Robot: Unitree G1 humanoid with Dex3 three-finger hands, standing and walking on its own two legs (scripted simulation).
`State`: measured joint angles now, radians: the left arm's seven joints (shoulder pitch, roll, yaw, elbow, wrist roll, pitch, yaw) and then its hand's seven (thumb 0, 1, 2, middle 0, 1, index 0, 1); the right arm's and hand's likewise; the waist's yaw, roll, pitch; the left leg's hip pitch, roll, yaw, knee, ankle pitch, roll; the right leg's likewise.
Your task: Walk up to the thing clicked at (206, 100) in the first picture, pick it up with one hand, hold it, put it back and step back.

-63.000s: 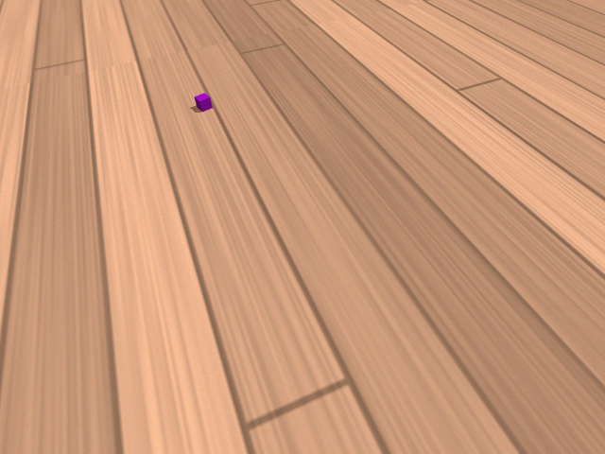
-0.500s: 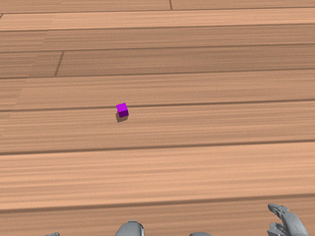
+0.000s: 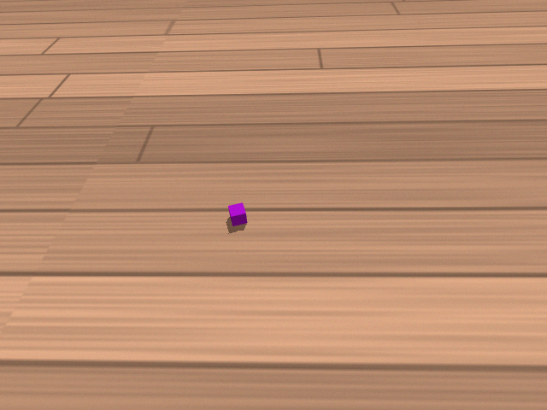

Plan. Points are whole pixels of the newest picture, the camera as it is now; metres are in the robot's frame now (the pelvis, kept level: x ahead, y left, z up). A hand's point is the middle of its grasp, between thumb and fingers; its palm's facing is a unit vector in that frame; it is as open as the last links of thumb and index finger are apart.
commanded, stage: step back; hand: left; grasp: from above
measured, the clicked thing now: (237, 214) +1.09 +0.20 -0.73
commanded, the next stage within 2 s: stand in 0.68 s
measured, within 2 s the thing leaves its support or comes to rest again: neither
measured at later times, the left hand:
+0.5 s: hand out of the picture +0.12 +0.25 -0.15, palm faces +0.04 -0.92 -0.40, open 7.4 cm
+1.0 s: hand out of the picture +0.16 +0.25 -0.15, palm faces -0.02 -0.95 -0.31, open 7.4 cm
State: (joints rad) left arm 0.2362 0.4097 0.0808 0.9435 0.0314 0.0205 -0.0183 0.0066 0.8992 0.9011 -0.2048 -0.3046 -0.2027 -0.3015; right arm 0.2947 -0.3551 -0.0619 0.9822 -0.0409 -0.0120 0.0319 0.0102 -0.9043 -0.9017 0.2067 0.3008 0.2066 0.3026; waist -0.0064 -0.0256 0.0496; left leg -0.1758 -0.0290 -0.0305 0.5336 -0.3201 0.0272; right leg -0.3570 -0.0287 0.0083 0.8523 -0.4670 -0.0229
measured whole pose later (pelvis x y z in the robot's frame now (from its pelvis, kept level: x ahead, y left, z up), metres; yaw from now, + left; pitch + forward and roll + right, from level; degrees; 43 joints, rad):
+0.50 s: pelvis +0.05 -0.01 -0.01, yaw +1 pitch -2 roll +0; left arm 0.17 0.35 0.05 0.97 0.02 -0.04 0.00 0.01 0.90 0.90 -0.21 -0.31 -0.21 -0.30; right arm 0.20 -0.39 -0.06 0.99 -0.02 0.01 0.01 0.01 -0.91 -0.90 0.20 0.30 0.20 0.30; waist 0.02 0.04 0.10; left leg -0.30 0.03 -0.03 0.64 -0.34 0.00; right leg -0.30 -0.05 -0.05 0.65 -0.32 0.00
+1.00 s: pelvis +0.07 +0.01 +0.01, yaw +0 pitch -3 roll +0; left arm 0.09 0.35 0.00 1.12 0.00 -0.02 -0.01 0.01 0.90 0.90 -0.20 -0.30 -0.20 -0.30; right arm 0.05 -0.34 -0.01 1.10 0.00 -0.02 0.02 0.01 -0.90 -0.90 0.21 0.30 0.21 0.30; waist 0.01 -0.02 0.07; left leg -0.14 0.02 0.01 0.40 -0.21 -0.01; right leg -0.13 -0.05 -0.01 0.39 -0.20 0.04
